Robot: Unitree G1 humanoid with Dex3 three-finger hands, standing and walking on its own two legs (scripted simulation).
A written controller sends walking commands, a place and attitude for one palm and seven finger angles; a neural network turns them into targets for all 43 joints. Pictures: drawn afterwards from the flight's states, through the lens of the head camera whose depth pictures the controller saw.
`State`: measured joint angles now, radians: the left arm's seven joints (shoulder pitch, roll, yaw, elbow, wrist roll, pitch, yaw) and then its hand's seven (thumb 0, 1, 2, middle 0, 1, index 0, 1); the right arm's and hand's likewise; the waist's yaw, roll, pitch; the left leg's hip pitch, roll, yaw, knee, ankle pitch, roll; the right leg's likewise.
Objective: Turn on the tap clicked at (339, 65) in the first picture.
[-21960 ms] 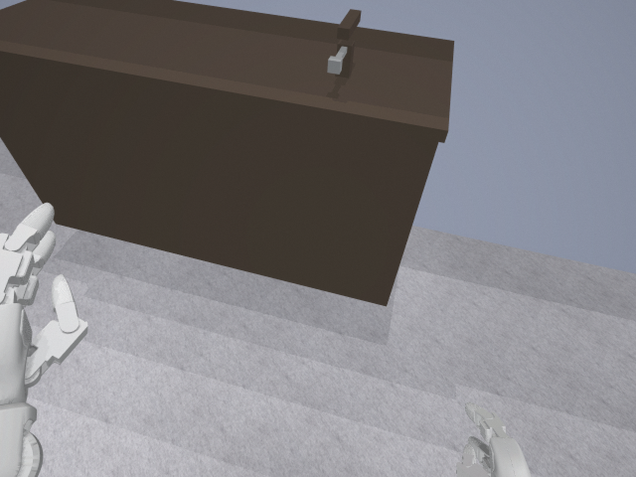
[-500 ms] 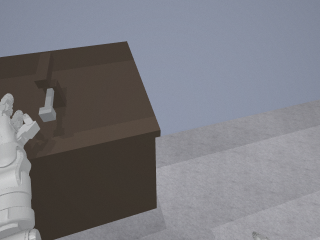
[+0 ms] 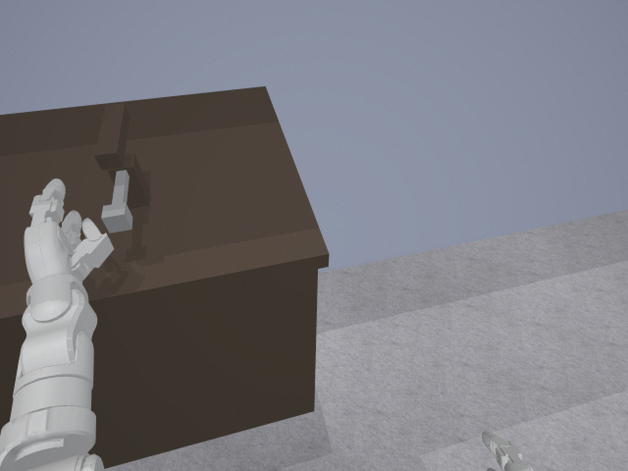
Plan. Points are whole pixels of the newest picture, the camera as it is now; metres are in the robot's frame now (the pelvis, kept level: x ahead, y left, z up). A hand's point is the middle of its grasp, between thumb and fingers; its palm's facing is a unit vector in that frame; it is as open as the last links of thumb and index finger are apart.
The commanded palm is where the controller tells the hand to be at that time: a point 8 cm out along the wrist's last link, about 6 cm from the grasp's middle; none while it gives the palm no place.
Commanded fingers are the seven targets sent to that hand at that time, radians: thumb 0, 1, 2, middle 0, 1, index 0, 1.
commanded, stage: push the lever round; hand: left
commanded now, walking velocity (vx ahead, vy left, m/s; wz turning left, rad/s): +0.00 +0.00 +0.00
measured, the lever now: (117, 217) +0.39 +0.29 +0.12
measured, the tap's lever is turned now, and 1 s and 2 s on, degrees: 0 16 47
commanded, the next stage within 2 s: none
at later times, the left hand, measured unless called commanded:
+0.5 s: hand (123, 236) +0.36 +0.28 +0.12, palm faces +0.53 -0.84 -0.04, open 7.6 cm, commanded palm +0.32 +0.30 +0.12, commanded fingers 0.00 0.90 0.90 -0.15 -0.15 -0.15 -0.15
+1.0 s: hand (146, 233) +0.37 +0.25 +0.12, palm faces +0.63 -0.78 -0.04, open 7.6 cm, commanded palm +0.33 +0.27 +0.12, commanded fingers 0.00 0.90 0.90 -0.15 -0.15 -0.15 -0.15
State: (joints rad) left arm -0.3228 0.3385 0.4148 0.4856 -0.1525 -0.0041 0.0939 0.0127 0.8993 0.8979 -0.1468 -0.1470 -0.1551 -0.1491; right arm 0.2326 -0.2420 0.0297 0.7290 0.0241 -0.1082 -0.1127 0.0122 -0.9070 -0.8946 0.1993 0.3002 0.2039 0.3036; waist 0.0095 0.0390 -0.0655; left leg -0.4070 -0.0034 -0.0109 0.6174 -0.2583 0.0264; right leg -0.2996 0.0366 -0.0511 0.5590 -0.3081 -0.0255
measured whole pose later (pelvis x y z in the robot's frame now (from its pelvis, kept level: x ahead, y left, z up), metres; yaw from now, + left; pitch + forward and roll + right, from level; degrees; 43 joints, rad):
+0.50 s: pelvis +0.00 -0.01 +0.00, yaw +0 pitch +3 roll -2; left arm -0.35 0.31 0.38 0.49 -0.14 0.00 0.17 0.01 0.93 0.91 -0.15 -0.15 -0.15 -0.15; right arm 0.24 -0.25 0.02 0.76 0.02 -0.09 -0.11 0.01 -0.91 -0.89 0.20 0.30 0.20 0.30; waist 0.01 0.04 -0.06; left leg -0.40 0.00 -0.02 0.61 -0.26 0.02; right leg -0.29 0.04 -0.06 0.55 -0.31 -0.04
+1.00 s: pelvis +0.00 -0.01 +0.00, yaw +0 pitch +2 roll -1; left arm -0.35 0.20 0.31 0.41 -0.07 0.06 0.39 0.01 0.94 0.91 -0.15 -0.15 -0.15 -0.15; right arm 0.19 -0.23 0.02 0.75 -0.01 -0.04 -0.10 0.01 -0.91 -0.89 0.20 0.30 0.20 0.30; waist 0.02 0.04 -0.07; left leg -0.38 0.00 -0.02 0.61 -0.26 0.01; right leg -0.28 0.04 -0.06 0.56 -0.32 -0.04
